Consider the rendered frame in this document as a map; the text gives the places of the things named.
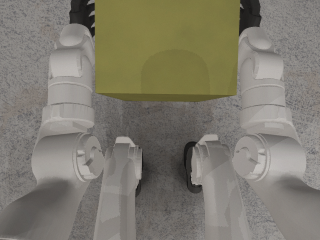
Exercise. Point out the right robot forearm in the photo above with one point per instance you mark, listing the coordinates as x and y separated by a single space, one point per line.
262 86

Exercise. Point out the right robot hand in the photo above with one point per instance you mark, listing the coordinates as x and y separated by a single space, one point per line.
249 14

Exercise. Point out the carton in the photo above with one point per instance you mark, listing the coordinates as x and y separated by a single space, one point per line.
166 50

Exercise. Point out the left robot hand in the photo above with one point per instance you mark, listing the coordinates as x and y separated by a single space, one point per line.
79 14

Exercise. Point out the robot left upper arm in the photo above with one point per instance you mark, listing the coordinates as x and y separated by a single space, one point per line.
63 165

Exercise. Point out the left robot foot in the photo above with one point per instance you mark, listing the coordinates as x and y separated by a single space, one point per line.
138 189

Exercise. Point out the robot left shin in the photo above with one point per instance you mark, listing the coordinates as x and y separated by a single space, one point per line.
109 151

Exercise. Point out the robot right upper arm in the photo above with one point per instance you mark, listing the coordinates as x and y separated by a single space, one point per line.
273 166

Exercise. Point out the left robot forearm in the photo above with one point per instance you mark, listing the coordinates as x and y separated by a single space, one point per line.
70 84

